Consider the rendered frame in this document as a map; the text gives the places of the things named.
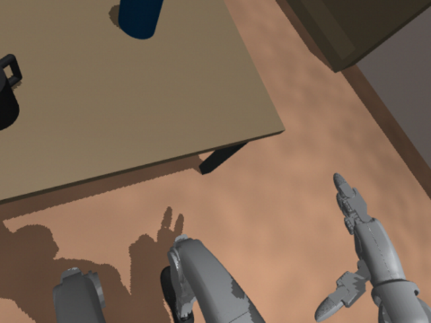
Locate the right robot foot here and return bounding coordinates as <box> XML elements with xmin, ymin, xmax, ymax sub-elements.
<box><xmin>160</xmin><ymin>266</ymin><xmax>194</xmax><ymax>323</ymax></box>

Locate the coffee table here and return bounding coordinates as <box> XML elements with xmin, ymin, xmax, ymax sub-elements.
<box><xmin>0</xmin><ymin>0</ymin><xmax>286</xmax><ymax>205</ymax></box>

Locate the right robot arm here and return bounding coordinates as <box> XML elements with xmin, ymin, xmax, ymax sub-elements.
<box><xmin>371</xmin><ymin>279</ymin><xmax>431</xmax><ymax>323</ymax></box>

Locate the bookshelf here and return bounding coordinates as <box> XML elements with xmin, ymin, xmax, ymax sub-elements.
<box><xmin>286</xmin><ymin>0</ymin><xmax>431</xmax><ymax>73</ymax></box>

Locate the right robot hand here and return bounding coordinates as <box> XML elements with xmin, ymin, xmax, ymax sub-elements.
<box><xmin>314</xmin><ymin>173</ymin><xmax>406</xmax><ymax>322</ymax></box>

